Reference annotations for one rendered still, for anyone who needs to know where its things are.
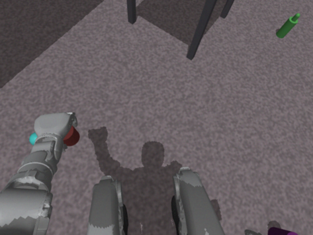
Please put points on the left robot hand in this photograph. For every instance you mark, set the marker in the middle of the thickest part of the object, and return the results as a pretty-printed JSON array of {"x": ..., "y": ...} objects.
[{"x": 55, "y": 123}]

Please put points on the left robot arm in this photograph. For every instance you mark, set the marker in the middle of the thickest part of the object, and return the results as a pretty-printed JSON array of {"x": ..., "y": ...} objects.
[{"x": 25, "y": 202}]

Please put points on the right robot foot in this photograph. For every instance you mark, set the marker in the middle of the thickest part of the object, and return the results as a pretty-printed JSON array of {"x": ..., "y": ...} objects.
[{"x": 175, "y": 215}]

